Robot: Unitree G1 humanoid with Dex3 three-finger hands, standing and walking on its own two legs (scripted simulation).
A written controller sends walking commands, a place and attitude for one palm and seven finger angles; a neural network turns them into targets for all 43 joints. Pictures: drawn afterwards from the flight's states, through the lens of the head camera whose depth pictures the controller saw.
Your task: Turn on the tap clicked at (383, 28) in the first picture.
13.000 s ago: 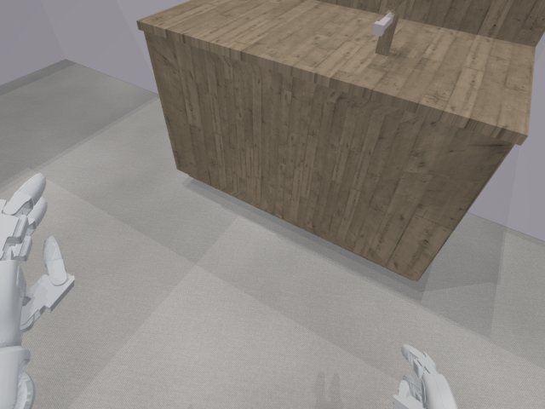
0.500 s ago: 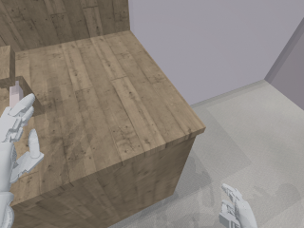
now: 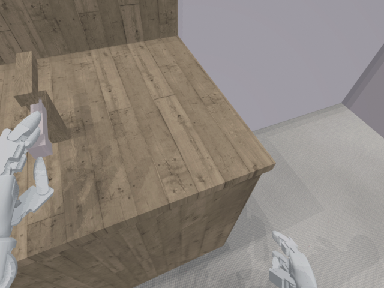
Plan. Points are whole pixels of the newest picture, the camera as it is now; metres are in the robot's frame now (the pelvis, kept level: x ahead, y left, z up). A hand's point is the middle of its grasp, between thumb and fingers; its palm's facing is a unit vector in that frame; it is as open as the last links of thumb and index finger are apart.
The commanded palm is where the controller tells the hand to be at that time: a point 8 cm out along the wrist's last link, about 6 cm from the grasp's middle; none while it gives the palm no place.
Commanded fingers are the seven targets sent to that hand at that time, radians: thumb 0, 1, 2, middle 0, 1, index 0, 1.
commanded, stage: come to a stop and stand still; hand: left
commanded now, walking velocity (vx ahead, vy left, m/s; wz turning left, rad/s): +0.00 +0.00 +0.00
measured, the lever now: (39, 146) +0.30 +0.29 +0.15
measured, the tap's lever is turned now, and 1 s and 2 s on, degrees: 0 0 3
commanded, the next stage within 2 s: look again from close up in 0.50 s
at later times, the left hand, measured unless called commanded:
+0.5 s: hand (34, 179) +0.23 +0.26 +0.16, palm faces +0.38 -0.83 -0.40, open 7.4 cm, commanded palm +0.17 +0.29 +0.18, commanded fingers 0.00 0.90 0.90 -0.20 -0.30 -0.20 -0.30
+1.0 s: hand (28, 194) +0.21 +0.26 +0.16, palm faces +0.39 -0.84 -0.38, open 7.4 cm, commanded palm +0.15 +0.29 +0.18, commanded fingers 0.00 0.90 0.90 -0.20 -0.30 -0.20 -0.30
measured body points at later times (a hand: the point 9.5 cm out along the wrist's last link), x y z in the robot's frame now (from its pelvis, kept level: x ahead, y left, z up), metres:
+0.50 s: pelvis +0.02 +0.01 +0.00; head +0.06 +0.04 +0.45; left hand +0.21 +0.31 +0.18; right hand +0.23 -0.20 -0.06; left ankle +0.02 +0.07 -0.74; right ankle +0.02 -0.14 -0.74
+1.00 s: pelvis +0.00 +0.01 +0.00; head +0.02 +0.03 +0.45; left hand +0.18 +0.30 +0.18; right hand +0.19 -0.21 -0.07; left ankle +0.02 +0.07 -0.74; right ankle +0.02 -0.14 -0.74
